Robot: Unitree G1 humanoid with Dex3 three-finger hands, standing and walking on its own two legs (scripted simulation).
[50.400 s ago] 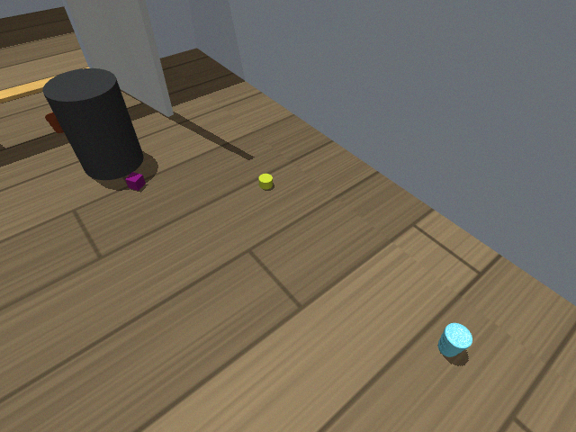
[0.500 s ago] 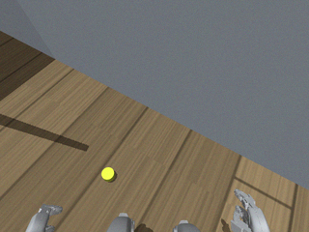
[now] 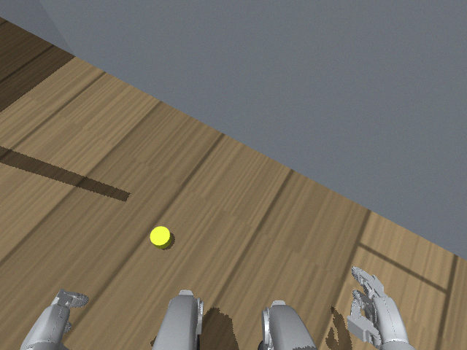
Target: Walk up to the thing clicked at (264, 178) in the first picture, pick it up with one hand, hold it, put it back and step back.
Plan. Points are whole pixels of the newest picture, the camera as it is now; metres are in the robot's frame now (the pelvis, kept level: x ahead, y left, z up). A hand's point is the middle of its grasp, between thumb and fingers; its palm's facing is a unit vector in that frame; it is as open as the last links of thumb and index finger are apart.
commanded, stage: rise first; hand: left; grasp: from above
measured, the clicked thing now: (161, 237) +0.48 +0.25 -0.61
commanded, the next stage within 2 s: none
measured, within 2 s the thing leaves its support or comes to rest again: neither
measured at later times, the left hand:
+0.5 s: hand (117, 274) +0.30 +0.29 -0.34, palm faces -0.47 -0.30 -0.83, open 13.8 cm
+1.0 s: hand (130, 252) +0.38 +0.30 -0.43, palm faces -0.45 -0.04 -0.89, open 13.9 cm
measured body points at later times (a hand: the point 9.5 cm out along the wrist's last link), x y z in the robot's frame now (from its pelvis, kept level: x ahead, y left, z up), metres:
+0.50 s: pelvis -0.06 -0.01 -0.20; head +0.15 +0.01 +0.20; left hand +0.32 +0.31 -0.29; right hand +0.07 -0.29 -0.34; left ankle +0.04 +0.12 -0.60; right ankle +0.01 -0.14 -0.60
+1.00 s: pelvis -0.07 +0.00 -0.28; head +0.16 +0.06 +0.11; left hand +0.40 +0.30 -0.38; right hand -0.01 -0.28 -0.38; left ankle +0.04 +0.12 -0.60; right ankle +0.01 -0.14 -0.60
